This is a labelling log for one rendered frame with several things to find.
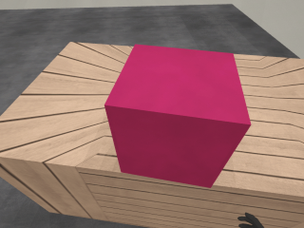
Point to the pedestal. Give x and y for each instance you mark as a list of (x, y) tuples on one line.
[(56, 147)]

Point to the carton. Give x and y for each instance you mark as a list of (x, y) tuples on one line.
[(177, 114)]

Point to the robot right hand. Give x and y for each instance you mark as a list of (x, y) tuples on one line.
[(251, 219)]

